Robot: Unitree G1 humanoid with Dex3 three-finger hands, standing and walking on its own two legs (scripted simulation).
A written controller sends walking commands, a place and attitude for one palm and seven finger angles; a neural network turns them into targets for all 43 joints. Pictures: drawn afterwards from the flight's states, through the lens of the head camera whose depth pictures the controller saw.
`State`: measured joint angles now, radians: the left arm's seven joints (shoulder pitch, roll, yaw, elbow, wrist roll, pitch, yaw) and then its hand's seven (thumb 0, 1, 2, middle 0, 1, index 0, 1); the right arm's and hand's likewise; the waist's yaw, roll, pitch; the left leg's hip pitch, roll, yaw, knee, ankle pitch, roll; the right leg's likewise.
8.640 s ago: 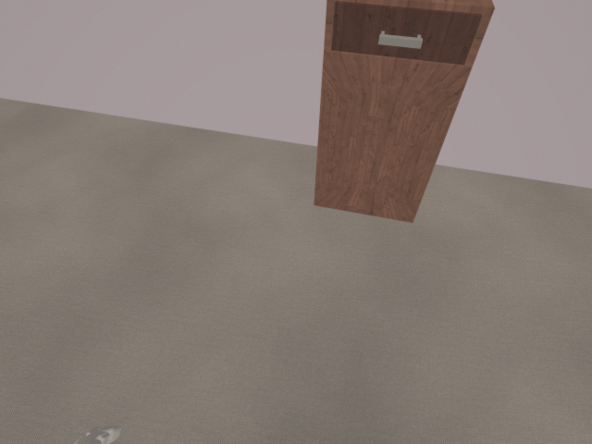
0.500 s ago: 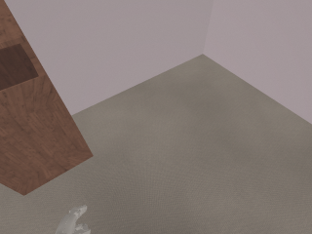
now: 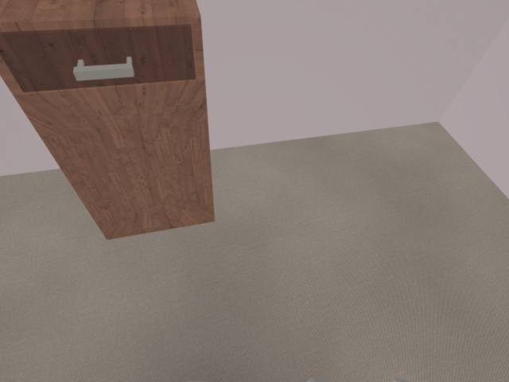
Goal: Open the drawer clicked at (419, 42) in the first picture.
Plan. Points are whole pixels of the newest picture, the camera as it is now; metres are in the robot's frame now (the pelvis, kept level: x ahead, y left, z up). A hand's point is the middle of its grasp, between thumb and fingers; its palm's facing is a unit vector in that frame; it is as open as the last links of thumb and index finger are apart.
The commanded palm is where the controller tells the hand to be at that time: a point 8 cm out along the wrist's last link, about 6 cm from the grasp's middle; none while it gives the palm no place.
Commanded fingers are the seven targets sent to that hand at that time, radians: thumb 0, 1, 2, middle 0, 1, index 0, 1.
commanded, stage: turn to face it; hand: left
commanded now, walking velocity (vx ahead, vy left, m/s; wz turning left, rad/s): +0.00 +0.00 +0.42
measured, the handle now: (105, 67) +0.73 +0.41 +0.05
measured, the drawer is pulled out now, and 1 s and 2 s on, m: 0.00 0.00 0.00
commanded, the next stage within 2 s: take the last steps up to it in 0.36 s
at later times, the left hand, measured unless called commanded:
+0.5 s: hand out of the picture +0.02 +0.16 -0.13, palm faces +0.23 -0.94 -0.26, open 7.4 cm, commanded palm none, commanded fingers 0.00 0.90 0.90 -0.20 -0.30 -0.20 -0.30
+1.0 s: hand out of the picture -0.01 +0.21 -0.16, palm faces +0.30 -0.94 -0.16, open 7.4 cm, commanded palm none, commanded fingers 0.00 0.90 0.90 -0.20 -0.30 -0.20 -0.30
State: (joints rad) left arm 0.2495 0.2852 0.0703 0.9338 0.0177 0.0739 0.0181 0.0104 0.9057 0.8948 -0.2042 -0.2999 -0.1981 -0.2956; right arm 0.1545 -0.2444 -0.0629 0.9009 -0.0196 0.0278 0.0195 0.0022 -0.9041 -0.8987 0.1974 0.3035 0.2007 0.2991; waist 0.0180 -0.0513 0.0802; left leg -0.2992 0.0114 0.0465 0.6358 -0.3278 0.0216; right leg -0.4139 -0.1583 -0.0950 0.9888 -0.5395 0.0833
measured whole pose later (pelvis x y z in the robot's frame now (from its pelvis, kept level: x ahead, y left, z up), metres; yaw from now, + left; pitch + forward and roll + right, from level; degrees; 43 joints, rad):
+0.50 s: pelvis -0.01 -0.03 +0.01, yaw +12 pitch -2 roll +2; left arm 0.24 0.15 0.02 0.92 0.02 0.01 0.02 0.01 0.90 0.89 -0.21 -0.30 -0.20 -0.30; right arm 0.21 -0.24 -0.08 0.98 -0.02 0.08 0.02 0.00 -0.90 -0.90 0.20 0.30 0.20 0.30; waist 0.00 0.05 0.04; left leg -0.45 -0.02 -0.04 1.11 -0.39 -0.03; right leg -0.24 -0.07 -0.12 0.52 -0.26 -0.02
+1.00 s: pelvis +0.04 +0.03 +0.02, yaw +15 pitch -2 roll -1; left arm 0.29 0.19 0.05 1.10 0.03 0.01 -0.02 0.01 0.91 0.90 -0.20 -0.30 -0.19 -0.29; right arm 0.40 -0.10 -0.02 1.11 -0.02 -0.05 -0.03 0.00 -0.90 -0.90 0.20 0.30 0.20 0.30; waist 0.01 -0.03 0.03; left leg 0.00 0.01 0.09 0.32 -0.29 0.02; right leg -0.54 -0.11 -0.07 1.03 -0.26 0.05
